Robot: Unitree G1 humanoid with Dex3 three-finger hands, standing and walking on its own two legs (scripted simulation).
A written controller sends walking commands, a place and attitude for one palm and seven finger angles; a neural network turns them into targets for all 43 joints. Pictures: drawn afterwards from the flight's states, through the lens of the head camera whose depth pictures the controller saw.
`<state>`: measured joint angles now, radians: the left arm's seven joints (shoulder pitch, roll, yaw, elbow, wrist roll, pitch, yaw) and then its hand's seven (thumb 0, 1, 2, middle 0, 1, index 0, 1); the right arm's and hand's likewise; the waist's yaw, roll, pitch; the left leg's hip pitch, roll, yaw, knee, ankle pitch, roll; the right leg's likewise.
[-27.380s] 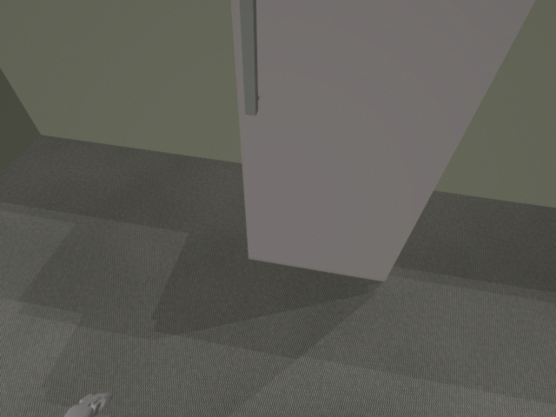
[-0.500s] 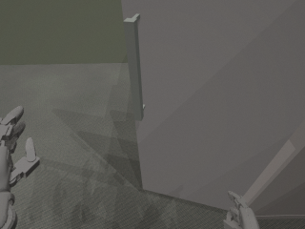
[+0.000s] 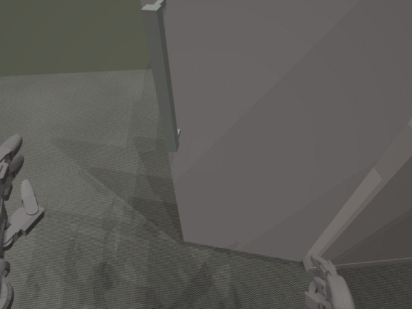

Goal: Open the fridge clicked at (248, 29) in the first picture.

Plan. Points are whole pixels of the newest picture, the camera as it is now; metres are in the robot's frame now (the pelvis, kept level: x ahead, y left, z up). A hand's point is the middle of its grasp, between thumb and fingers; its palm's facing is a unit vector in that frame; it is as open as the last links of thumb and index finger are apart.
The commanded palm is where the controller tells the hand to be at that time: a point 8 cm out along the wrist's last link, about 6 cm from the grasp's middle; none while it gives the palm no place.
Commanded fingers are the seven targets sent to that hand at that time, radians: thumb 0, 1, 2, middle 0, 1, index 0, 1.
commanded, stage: step back with the hand held close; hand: left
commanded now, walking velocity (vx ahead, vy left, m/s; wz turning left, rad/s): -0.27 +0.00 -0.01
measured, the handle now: (168, 87) +0.49 +0.13 +0.19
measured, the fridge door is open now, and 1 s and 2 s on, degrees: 75 75 75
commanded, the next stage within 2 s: stop stepping back and stand still in 1.00 s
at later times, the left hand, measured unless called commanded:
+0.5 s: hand out of the picture +0.12 +0.28 +0.15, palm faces +0.46 -0.79 -0.41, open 7.4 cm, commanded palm +0.06 +0.32 +0.17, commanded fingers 0.00 0.90 0.90 -0.20 -0.30 -0.20 -0.30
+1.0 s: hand out of the picture +0.05 +0.29 +0.16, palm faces +0.39 -0.81 -0.43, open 7.4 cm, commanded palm -0.02 +0.33 +0.17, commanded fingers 0.00 0.90 0.90 -0.20 -0.30 -0.20 -0.30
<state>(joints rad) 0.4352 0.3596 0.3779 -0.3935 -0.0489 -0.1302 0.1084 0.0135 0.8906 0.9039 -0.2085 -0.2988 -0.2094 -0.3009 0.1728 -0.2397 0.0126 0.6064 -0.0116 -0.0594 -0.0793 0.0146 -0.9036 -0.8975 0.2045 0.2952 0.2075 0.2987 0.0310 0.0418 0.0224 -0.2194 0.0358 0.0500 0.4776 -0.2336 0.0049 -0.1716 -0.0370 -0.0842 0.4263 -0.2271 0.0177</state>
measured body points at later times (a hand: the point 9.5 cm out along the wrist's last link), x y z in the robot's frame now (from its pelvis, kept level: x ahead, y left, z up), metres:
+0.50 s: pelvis -0.08 +0.02 -0.01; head -0.07 +0.04 +0.43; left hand +0.09 +0.32 +0.17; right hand +0.09 -0.21 -0.09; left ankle +0.01 +0.11 -0.74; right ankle +0.00 -0.13 -0.74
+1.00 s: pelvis -0.16 +0.03 -0.01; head -0.14 +0.06 +0.43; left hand +0.02 +0.33 +0.18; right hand +0.05 -0.20 -0.07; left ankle +0.01 +0.11 -0.74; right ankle -0.19 -0.10 -0.74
